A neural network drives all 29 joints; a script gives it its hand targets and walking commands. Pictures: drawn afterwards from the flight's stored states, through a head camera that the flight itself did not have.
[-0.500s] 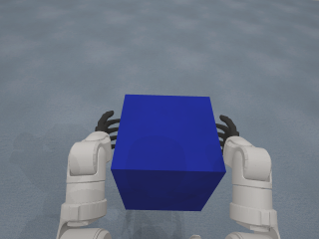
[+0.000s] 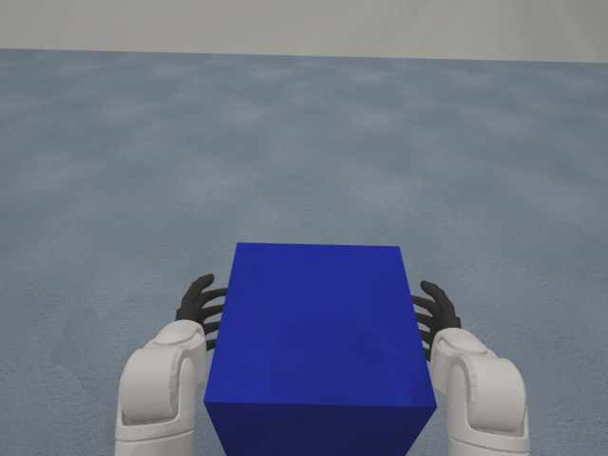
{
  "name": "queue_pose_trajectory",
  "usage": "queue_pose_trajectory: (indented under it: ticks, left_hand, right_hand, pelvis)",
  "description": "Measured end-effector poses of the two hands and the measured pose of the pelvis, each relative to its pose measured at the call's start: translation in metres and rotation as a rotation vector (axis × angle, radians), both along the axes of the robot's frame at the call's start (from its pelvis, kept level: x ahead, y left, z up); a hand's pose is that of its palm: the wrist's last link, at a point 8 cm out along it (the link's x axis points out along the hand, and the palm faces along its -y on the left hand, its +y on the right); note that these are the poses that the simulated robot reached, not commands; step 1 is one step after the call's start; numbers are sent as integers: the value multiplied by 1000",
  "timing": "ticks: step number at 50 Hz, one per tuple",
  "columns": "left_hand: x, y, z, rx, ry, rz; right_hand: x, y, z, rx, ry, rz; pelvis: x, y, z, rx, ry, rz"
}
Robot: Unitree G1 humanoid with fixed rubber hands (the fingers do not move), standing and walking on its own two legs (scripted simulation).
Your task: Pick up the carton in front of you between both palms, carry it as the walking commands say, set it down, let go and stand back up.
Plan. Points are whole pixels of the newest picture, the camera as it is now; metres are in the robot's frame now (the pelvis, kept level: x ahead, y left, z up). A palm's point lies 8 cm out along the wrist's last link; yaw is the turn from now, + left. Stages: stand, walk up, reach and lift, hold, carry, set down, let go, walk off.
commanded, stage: carry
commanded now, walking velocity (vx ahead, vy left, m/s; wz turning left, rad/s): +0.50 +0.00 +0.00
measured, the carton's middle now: (315, 364) +0.27 +0.00 +0.03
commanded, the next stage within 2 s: none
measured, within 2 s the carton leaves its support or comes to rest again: neither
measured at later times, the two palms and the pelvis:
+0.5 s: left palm (222, 195) +0.55 +0.17 +0.09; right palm (388, 199) +0.54 -0.13 +0.10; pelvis +0.28 +0.03 +0.00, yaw -2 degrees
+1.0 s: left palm (228, 178) +0.64 +0.18 +0.08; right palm (376, 179) +0.64 -0.12 +0.07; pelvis +0.37 +0.02 -0.02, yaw +1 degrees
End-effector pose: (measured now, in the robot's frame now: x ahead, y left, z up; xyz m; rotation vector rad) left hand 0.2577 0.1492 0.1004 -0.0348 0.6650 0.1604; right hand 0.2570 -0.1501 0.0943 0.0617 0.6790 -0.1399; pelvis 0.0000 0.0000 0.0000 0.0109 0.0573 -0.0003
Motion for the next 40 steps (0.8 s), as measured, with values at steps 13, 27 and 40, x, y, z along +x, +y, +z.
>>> queue_pose_trajectory:
  ticks: [13, 27, 40]
  left_hand:
    - [178, 34, -40, -58, 111, -50]
    - [314, 15, -5, -21, -48, -12]
    - [380, 12, -18, -11, 23, 8]
  right_hand:
    - [160, 35, -27, -49, 111, -57]
    - [309, 16, -1, -10, -47, -18]
    - [380, 13, -18, 12, 25, -8]
  pelvis:
    - [159, 45, -9, -22, 7, -50]
    - [303, 18, -12, -1, -17, -21]
    - [365, 12, -14, -28, 11, 7]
